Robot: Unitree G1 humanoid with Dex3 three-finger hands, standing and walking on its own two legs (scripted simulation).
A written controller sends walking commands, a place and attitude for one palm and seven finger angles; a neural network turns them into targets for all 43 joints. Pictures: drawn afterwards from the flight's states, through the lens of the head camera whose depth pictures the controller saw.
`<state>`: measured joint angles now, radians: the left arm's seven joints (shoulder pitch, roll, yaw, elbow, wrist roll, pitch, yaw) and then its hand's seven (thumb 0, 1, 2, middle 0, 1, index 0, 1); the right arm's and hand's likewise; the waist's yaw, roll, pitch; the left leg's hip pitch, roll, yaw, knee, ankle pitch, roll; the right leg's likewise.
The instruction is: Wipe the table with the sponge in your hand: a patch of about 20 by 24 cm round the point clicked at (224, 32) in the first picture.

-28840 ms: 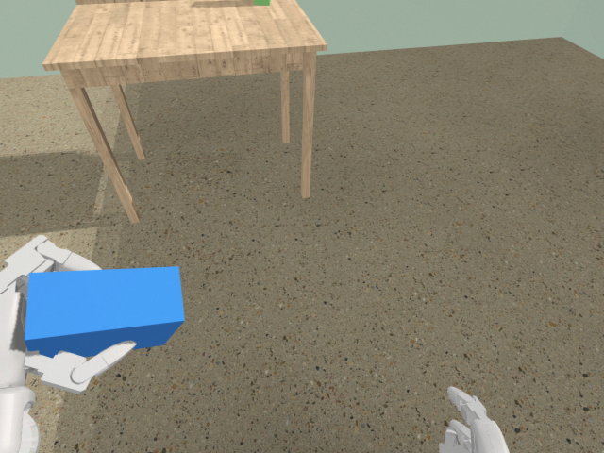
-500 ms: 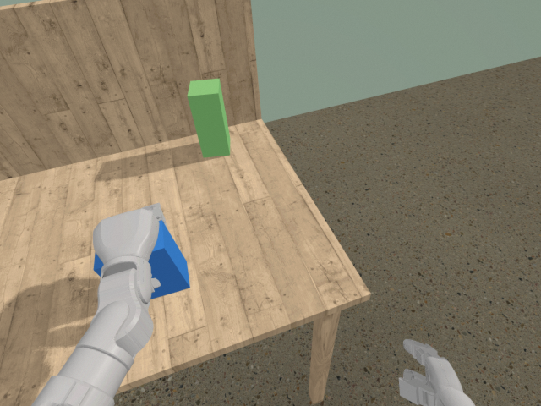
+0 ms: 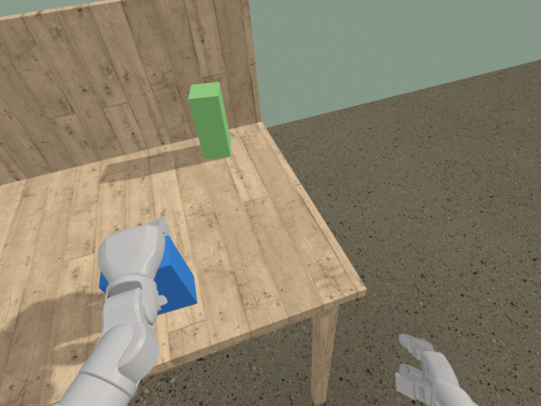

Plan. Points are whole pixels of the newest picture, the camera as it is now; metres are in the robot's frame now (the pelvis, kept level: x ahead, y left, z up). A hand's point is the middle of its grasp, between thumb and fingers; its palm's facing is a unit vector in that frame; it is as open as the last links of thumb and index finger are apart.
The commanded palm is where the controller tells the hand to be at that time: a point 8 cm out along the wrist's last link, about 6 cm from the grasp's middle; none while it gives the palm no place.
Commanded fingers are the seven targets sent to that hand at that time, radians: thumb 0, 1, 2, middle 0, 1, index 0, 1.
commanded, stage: wipe back along the middle lane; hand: left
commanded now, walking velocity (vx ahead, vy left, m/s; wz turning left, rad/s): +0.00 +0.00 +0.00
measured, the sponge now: (157, 287) +0.29 +0.24 +0.02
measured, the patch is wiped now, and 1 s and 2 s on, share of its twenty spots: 0.90 1.00 1.00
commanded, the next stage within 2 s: slide across to the third lane in 0.08 s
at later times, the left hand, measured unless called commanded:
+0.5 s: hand (166, 279) +0.27 +0.20 +0.07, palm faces +0.04 -0.10 -0.99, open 10.1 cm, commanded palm +0.24 +0.18 +0.12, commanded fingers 0.00 0.10 1.30 -1.20 -1.60 -1.20 -1.60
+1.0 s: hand (202, 264) +0.30 +0.15 +0.07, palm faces +0.02 -0.07 -1.00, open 10.0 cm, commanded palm +0.28 +0.15 +0.11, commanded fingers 0.00 0.10 1.30 -1.20 -1.60 -1.20 -1.60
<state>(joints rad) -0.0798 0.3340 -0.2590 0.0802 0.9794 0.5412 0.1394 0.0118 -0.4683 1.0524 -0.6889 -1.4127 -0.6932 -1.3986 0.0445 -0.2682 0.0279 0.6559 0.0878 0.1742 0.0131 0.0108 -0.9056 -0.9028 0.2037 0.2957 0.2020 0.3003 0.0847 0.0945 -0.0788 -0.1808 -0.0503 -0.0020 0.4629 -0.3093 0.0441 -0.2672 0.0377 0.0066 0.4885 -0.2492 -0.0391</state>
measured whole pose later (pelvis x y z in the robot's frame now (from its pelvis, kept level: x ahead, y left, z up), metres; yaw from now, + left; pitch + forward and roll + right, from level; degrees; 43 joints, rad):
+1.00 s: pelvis -0.02 -0.02 +0.00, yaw +0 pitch +0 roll +1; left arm -0.30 0.22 -0.43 0.29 0.96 0.62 0.15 -0.01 -0.50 1.06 -0.72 -1.38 -0.74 -1.34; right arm 0.00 -0.26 0.03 0.71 0.10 0.18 0.02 0.01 -0.91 -0.90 0.20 0.30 0.20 0.30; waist 0.08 0.10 -0.07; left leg -0.16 -0.04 -0.01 0.45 -0.27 0.02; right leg -0.26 0.05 0.00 0.49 -0.22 -0.06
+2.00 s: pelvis -0.02 -0.04 +0.00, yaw +0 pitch +7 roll +1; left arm -0.68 0.28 -0.23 0.84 0.95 0.43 0.19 0.00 -0.52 1.07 -0.74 -1.36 -0.76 -1.32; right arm 0.10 -0.27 0.03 0.73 0.09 0.17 -0.06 0.01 -0.91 -0.90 0.20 0.30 0.20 0.30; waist 0.00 0.06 -0.10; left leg -0.31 -0.01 -0.01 0.47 -0.27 0.00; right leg -0.40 0.07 -0.01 0.48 -0.20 -0.08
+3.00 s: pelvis +0.01 +0.01 +0.00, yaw -1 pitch +11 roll -1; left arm -0.77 0.30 -0.23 0.96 0.95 0.40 0.29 0.00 -0.49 1.07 -0.70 -1.41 -0.72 -1.37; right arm 0.20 -0.26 -0.01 0.79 0.08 0.18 0.00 0.01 -0.91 -0.90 0.20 0.30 0.20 0.30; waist -0.01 0.06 -0.14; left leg -0.36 -0.04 0.00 0.48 -0.31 0.05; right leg -0.42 0.05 0.01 0.45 -0.22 -0.03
